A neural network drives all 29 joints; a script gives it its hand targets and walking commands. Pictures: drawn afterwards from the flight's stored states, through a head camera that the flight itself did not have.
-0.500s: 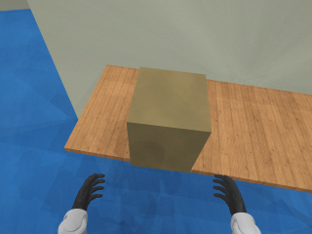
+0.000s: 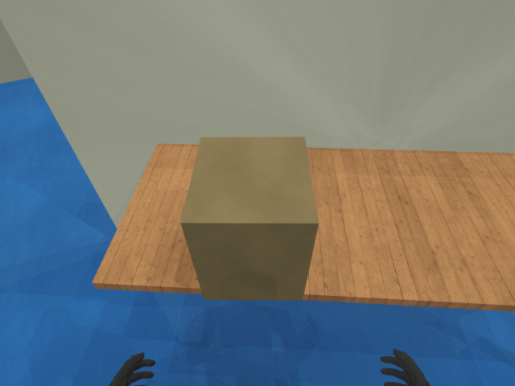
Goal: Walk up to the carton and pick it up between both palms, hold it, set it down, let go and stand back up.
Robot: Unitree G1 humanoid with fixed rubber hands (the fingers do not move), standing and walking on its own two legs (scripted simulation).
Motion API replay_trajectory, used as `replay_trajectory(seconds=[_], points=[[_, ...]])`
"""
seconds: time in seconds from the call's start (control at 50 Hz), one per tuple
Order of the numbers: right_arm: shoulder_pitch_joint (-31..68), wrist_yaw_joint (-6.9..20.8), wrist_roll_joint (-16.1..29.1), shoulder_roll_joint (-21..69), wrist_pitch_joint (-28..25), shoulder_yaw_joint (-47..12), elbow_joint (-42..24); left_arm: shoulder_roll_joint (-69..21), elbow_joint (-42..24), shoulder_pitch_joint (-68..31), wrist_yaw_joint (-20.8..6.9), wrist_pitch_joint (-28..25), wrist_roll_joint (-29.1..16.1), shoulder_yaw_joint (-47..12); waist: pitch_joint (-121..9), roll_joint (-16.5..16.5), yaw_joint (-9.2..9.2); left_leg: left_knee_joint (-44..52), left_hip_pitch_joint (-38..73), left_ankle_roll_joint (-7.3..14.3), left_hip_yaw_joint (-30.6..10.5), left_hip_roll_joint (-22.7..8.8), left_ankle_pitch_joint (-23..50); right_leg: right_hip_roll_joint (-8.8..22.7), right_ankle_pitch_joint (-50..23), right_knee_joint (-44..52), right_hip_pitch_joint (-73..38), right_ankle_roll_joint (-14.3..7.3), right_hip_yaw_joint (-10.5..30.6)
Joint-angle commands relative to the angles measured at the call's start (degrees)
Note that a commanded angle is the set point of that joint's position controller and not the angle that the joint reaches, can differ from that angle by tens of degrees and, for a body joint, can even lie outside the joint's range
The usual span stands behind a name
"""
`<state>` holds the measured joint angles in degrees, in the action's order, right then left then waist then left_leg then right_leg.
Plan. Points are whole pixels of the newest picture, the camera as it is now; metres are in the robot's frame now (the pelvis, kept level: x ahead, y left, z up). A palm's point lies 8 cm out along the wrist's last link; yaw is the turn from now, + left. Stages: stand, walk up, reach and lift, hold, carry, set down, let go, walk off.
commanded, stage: stand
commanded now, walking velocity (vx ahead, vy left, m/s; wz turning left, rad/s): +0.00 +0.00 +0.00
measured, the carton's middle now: (252, 220) +0.42 +0.04 +0.00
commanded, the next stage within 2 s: none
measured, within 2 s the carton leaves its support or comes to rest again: neither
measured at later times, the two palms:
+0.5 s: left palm out of the picture +0.03 +0.23 -0.12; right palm out of the picture -0.05 -0.24 -0.13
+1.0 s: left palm out of the picture +0.00 +0.24 -0.12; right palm out of the picture -0.08 -0.22 -0.14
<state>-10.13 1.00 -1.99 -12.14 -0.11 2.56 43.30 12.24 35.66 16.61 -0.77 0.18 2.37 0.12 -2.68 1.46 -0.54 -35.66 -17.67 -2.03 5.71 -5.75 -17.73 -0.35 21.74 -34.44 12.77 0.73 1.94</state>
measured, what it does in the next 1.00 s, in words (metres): stands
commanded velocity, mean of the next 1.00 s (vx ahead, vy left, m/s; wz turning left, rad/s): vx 0.00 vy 0.00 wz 0.00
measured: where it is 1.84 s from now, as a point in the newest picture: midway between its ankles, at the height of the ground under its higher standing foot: outside the picture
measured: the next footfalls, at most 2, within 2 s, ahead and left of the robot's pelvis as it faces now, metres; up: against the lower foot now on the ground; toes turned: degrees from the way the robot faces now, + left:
none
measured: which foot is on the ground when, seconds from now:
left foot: down 0.00-1.00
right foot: down 0.00-1.00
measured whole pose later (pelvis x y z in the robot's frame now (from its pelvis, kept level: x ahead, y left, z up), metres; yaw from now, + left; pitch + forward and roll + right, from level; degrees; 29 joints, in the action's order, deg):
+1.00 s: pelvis -0.04 +0.01 +0.00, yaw -6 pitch +0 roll +1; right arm -20.6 -0.5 -1.1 -11.6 1.9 2.9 58.2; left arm 8.3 49.8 23.0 0.8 -0.3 1.1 1.1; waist -1.9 1.2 1.0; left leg -31.0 -16.5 -0.6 12.5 -6.4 -13.3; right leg -1.2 16.5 -33.3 16.3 1.8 8.8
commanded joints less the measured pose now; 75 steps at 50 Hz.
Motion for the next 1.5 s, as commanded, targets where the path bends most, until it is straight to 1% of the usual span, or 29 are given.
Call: replay_trajectory(seconds=[0.0,0.02,0.06,0.1,0.14,0.18,0.22,0.24,0.28,0.34,0.42,0.48,0.54,0.62,0.68,0.82,0.84,0.94,0.96,1.02,1.04,1.06,1.1,1.2,1.26,1.3,1.42,1.44,1.48], points=[[-2.2,-0.1,-0.2,-8.6,2.0,3.2,-4.8,7.4,-5.4,1.0,0.3,-0.9,-0.2,3.4,-4.3,-5.5,1.31,-1.6,6.9,1.2,-1.5,-1.6,12.1,4.6,-34.3,3.8,8.1,-1.4,3.6],[-2.4,0.0,-0.2,-8.7,2.3,3.3,-4.2,8.2,-5.2,1.8,0.4,-0.6,-0.3,3.4,0.1,-7.5,1.30,-1.8,5.2,0.9,-1.7,-0.4,6.0,5.1,-31.3,6.0,12.4,-2.2,6.2],[-2.6,0.1,-0.4,-8.8,2.4,3.3,-3.3,9.2,-4.9,2.1,0.6,-0.7,-0.1,3.8,4.2,-9.9,1.34,-2.3,4.1,0.7,-2.0,0.1,4.0,5.6,-28.0,8.7,15.9,-3.5,8.5],[-4.1,-0.2,-0.3,-8.3,2.1,3.0,-2.0,9.7,-4.2,2.8,0.9,-0.8,-0.1,3.7,7.5,-8.1,1.54,-1.5,5.3,0.8,-2.7,0.5,3.9,5.7,-21.5,12.2,19.6,-4.2,11.3],[-6.1,-0.5,-0.6,-9.6,1.7,3.1,-0.6,9.2,-3.3,3.8,1.0,-1.1,-0.1,3.5,7.0,-5.1,1.72,-0.5,6.7,1.2,-2.7,0.0,4.8,4.5,-16.9,12.4,20.6,-3.8,10.3],[-7.6,-0.8,-0.4,-9.4,1.3,3.1,0.1,8.7,-2.3,3.8,1.0,-1.3,-0.3,3.5,6.2,-6.6,1.86,2.3,7.0,1.9,-3.8,-1.7,5.5,3.4,-14.6,11.3,18.9,-3.4,8.6],[-8.3,-1.0,-0.2,-10.7,0.9,3.2,0.9,8.5,-1.4,5.4,0.8,-1.5,-0.7,3.4,5.0,-1.5,1.33,4.4,7.1,2.4,-4.2,-2.7,6.8,2.4,-16.4,8.8,16.4,-3.1,7.3],[-8.5,-1.2,-0.1,-10.5,0.9,3.0,1.0,8.1,-1.3,5.4,0.9,-1.3,-0.6,3.4,4.7,0.5,1.36,6.2,6.1,2.6,-4.1,-3.0,4.2,1.6,-14.4,8.4,15.5,-2.7,6.7],[-9.6,-1.5,0.2,-10.4,0.8,2.7,1.9,7.4,-0.5,6.7,0.9,-1.3,-0.6,3.4,5.4,0.6,0.86,9.9,4.2,3.3,-5.4,-4.1,1.0,1.0,-11.6,6.9,13.2,-2.5,5.8],[-9.0,-1.6,0.4,-11.1,1.0,2.8,2.6,5.7,0.8,8.6,0.8,-1.2,-1.1,3.0,5.1,2.0,0.06,11.4,2.8,2.8,-3.5,-3.2,-3.8,1.2,-11.5,7.6,11.7,-2.6,6.7],[-12.7,-1.5,0.6,-10.1,0.9,2.4,5.1,6.7,2.5,8.4,1.2,-1.5,-0.7,3.6,4.7,-2.6,1.29,10.8,4.9,2.4,-2.1,-2.4,-3.3,1.7,-7.8,10.0,13.1,-2.9,8.2],[-13.1,-1.5,0.5,-9.8,1.1,2.2,6.0,5.5,3.1,8.8,1.3,-1.6,-0.8,3.2,6.2,-0.3,1.14,12.3,5.3,3.0,-3.0,-3.3,-6.5,0.7,-3.7,10.3,15.6,-2.5,8.4],[-14.0,-1.7,0.6,-8.2,1.3,1.9,7.4,5.4,4.1,9.4,1.4,-1.6,-0.9,3.3,8.5,-2.6,0.97,13.1,3.2,3.1,-2.3,-3.4,-7.5,0.6,-2.7,10.6,14.9,-2.6,8.3],[-13.1,-1.6,0.5,-10.0,1.6,2.7,8.1,4.7,5.0,9.6,1.3,-1.4,-1.1,3.3,8.4,-3.0,0.63,14.6,2.2,2.8,-2.2,-3.6,-10.5,0.1,1.1,11.3,15.6,-2.6,8.5],[-14.1,-1.5,0.6,-8.5,1.4,2.2,8.8,4.7,5.4,8.3,1.4,-1.5,-1.0,3.3,8.4,-4.5,1.60,13.8,4.4,2.9,-2.3,-3.1,-9.8,0.5,3.0,12.6,17.9,-2.7,10.0],[-13.7,-1.6,0.5,-6.9,1.2,2.0,10.8,3.7,7.4,7.4,1.7,-1.8,-1.0,3.1,7.4,-2.3,1.82,14.5,6.4,3.6,-2.7,-4.3,-8.0,0.4,-2.2,11.7,17.0,-3.2,9.5],[-13.8,-1.6,0.5,-7.6,1.0,1.9,10.7,4.1,7.9,8.8,1.8,-2.0,-1.0,3.1,6.8,-3.5,1.47,14.7,7.4,3.7,-3.2,-4.3,-6.9,0.5,-3.0,11.5,17.7,-3.0,10.3],[-13.0,-1.8,0.9,-7.4,1.1,2.0,12.2,3.4,9.5,8.4,1.8,-2.1,-1.2,2.8,7.5,-0.1,1.38,15.9,6.5,3.7,-2.3,-4.8,-7.7,0.2,-6.2,10.6,15.8,-2.7,9.1],[-13.3,-1.8,1.0,-7.3,1.2,1.9,12.5,2.3,9.9,7.8,1.8,-2.1,-1.4,2.5,8.0,-2.0,1.54,15.8,6.2,3.3,-2.3,-4.5,-7.1,0.2,-6.1,10.6,15.6,-2.8,9.4],[-13.5,-1.8,1.1,-6.5,1.4,1.8,13.3,1.6,11.0,7.8,1.8,-1.8,-1.6,2.4,7.4,-3.0,1.57,14.9,7.0,3.3,-1.5,-3.9,-7.1,0.9,-3.8,12.2,15.9,-2.8,10.1],[-13.0,-1.8,1.0,-6.3,1.4,1.7,13.6,2.6,11.5,8.3,1.8,-1.8,-1.4,2.5,7.7,-1.5,1.42,14.5,7.6,3.4,-1.0,-3.4,-6.6,0.9,-3.8,12.4,16.5,-2.6,10.8],[-13.2,-1.8,0.9,-6.2,1.5,1.8,13.6,3.4,12.4,9.5,2.1,-1.7,-1.4,2.5,7.6,-4.6,1.37,13.3,9.4,3.2,-0.7,-2.7,-4.6,0.9,-2.0,13.8,18.3,-2.8,12.0],[-13.9,-1.9,0.9,-4.0,1.4,1.2,14.2,3.5,12.3,7.1,2.2,-1.9,-1.5,2.7,7.9,-6.1,1.92,12.0,9.9,3.1,-0.7,-2.4,-1.8,1.4,-2.4,14.5,17.9,-3.0,12.3],[-13.6,-1.8,0.9,-5.9,0.8,1.6,15.3,2.4,13.8,6.9,2.3,-1.9,-1.6,2.2,6.9,-3.7,2.15,12.5,11.0,3.2,-1.1,-3.1,-0.6,0.8,-7.1,13.2,16.2,-3.0,11.6],[-13.8,-2.1,0.9,-4.4,0.7,1.2,16.1,3.0,15.0,7.2,2.4,-2.0,-1.6,2.4,4.9,-5.5,1.90,11.9,13.0,3.1,-0.6,-3.2,2.0,1.1,-9.4,12.7,15.0,-3.0,11.3],[-12.6,-2.0,1.1,-4.2,0.7,1.2,16.5,2.7,15.2,5.8,2.5,-1.9,-1.6,2.3,6.4,-2.6,1.91,12.7,11.3,3.3,-0.3,-3.2,2.2,0.9,-11.9,11.6,13.7,-3.2,11.0],[-12.6,-2.3,1.2,-4.1,1.1,1.1,18.2,1.8,16.6,6.1,2.5,-1.6,-1.6,1.7,7.3,-0.7,1.41,14.6,10.7,3.4,-0.6,-4.0,-0.6,0.2,-13.3,9.6,12.8,-2.9,9.5],[-12.1,-2.4,1.1,-3.3,1.1,0.8,18.0,1.4,16.7,5.3,2.4,-1.6,-1.6,1.7,6.5,1.1,1.53,14.5,11.3,3.5,-0.5,-4.0,-0.2,0.3,-14.1,9.2,12.1,-2.8,9.2],[-12.2,-2.5,1.2,-4.2,1.2,1.1,18.3,2.0,17.3,5.1,2.7,-1.7,-1.5,1.5,7.0,-2.0,1.61,13.7,10.3,3.6,0.2,-3.7,0.6,0.5,-15.6,9.4,11.1,-2.3,9.2]])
